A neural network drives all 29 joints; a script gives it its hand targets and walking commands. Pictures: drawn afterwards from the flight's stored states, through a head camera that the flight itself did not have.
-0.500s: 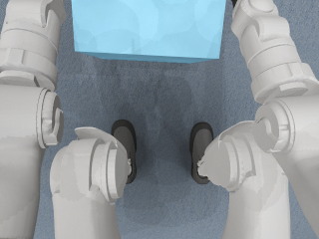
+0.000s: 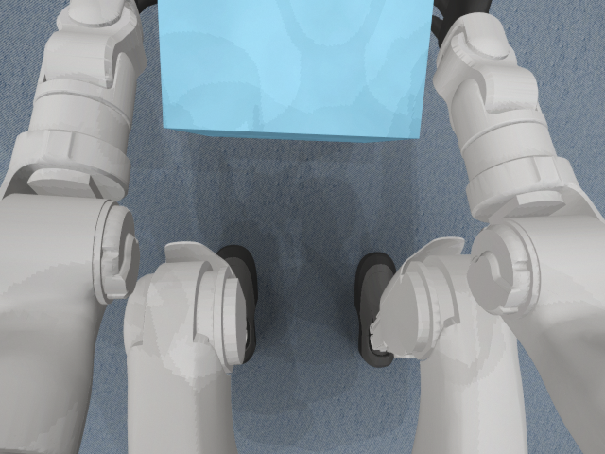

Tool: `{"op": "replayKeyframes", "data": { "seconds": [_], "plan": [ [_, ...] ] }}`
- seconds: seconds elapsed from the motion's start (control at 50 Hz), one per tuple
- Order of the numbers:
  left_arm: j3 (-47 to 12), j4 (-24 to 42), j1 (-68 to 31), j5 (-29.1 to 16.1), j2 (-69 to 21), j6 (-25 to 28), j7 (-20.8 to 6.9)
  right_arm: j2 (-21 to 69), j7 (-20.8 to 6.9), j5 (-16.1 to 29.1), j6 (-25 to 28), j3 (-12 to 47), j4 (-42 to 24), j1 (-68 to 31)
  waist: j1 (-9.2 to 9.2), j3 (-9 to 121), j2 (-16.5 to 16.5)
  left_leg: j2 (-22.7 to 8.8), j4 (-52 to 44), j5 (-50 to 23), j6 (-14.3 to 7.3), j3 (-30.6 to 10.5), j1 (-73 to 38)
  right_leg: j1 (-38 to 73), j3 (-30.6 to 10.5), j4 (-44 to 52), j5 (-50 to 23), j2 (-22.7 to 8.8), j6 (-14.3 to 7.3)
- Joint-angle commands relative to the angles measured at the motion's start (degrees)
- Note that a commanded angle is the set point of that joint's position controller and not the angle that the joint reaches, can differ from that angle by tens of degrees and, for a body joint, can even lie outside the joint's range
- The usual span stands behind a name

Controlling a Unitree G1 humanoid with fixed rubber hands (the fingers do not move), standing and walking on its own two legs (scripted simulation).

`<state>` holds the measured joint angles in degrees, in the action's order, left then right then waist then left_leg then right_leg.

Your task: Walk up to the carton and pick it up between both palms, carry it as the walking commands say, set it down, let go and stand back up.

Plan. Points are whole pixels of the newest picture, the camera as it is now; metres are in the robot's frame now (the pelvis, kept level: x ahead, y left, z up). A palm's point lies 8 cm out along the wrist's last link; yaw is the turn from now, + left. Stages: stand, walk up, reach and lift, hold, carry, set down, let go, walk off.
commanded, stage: reach and lift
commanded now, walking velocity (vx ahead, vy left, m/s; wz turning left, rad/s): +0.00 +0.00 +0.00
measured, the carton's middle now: (294, 18) +0.57 +0.05 -0.22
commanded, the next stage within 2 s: none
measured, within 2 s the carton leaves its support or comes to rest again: neither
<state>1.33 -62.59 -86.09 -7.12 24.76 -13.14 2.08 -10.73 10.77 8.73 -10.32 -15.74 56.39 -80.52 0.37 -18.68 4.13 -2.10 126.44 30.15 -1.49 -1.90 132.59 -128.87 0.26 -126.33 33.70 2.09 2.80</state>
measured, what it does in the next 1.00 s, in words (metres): rises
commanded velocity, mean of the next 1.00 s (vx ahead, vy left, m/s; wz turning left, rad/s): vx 0.00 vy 0.00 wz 0.00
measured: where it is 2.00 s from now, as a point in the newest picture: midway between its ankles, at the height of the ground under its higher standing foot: (308, 325)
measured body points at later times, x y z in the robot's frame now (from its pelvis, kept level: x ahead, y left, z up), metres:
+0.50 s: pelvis +0.00 +0.00 +0.04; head +0.35 +0.05 +0.32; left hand +0.57 +0.21 -0.10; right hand +0.56 -0.12 -0.09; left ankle +0.12 +0.12 -0.33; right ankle +0.11 -0.13 -0.33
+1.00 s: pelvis +0.00 +0.00 +0.08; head +0.32 +0.06 +0.40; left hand +0.55 +0.21 -0.02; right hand +0.54 -0.12 -0.01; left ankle +0.12 +0.12 -0.33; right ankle +0.11 -0.13 -0.33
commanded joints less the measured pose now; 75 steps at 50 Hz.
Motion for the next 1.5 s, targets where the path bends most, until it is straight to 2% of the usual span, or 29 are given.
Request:
{"op": "replayKeyframes", "data": {
  "seconds": [0.0,0.14,0.28,0.42,0.58,0.68,0.84,1.14,1.48],
  "plan": [
    [-11.84,15.55,-31.95,-4.56,-55.27,2.59,-16.29,51.00,-15.77,2.72,0.68,17.67,-14.43,-39.55,1.09,76.78,-9.46,5.28,-10.05,-20.66,0.90,4.12,-45.29,28.23,5.93,9.60,-17.88,5.86,-2.23],
    [-9.21,12.36,-29.35,-2.47,-58.83,0.83,-17.18,51.07,-15.96,-0.89,-1.03,16.86,-17.85,-40.54,-0.69,76.37,-7.85,6.07,-12.28,-17.62,0.69,3.86,-43.23,29.35,6.18,12.20,-15.70,5.75,-2.14],
    [-7.01,12.69,-27.24,0.60,-60.54,-1.04,-17.58,53.48,-16.90,-2.50,-3.22,16.46,-19.15,-39.20,0.29,78.22,-7.31,6.50,-14.47,-17.36,0.65,4.05,-43.62,29.23,6.29,14.28,-15.09,6.02,-1.82],
    [-7.13,15.75,-25.99,2.34,-62.35,-2.13,-17.69,55.69,-17.68,-2.99,-4.53,16.90,-20.14,-36.43,0.93,82.60,-7.83,6.75,-15.88,-20.20,0.95,4.16,-45.71,29.88,6.14,15.53,-17.36,6.38,-1.57],
    [-10.02,19.86,-25.08,1.70,-65.40,-3.24,-17.21,57.03,-17.93,-2.80,-5.44,18.83,-23.84,-34.34,-0.78,91.18,-9.59,7.56,-17.92,-24.82,1.59,3.81,-52.41,31.30,6.49,17.67,-20.46,6.63,-1.39],
    [-8.56,18.20,-22.12,3.60,-66.80,-4.24,-16.88,58.03,-18.80,-4.47,-6.53,16.99,-22.28,-31.20,-1.30,87.76,-10.50,8.02,-20.64,-22.80,1.60,3.64,-52.37,28.22,6.61,20.32,-18.28,6.77,-1.47],
    [-5.66,17.27,-19.98,6.36,-68.62,-5.38,-17.10,60.20,-20.24,-6.77,-8.13,14.94,-20.45,-28.37,-1.16,84.94,-10.08,8.65,-24.45,-19.32,1.33,3.72,-50.40,27.52,6.16,24.17,-15.95,6.98,-1.62],
    [-5.02,18.88,-18.27,7.08,-71.18,-7.75,-17.79,63.41,-21.73,-8.03,-11.03,15.51,-22.01,-26.08,-1.26,90.13,-9.25,9.41,-29.87,-17.89,1.23,4.11,-54.23,33.05,5.66,29.86,-15.61,7.29,-1.75],
    [-4.29,19.25,-12.77,8.81,-74.55,-8.73,-18.27,65.95,-23.37,-9.72,-12.26,15.47,-21.31,-19.93,-1.37,88.19,-8.98,9.83,-36.42,-17.86,1.28,3.95,-58.89,37.34,5.06,36.99,-15.69,7.71,-2.00]
  ]
}}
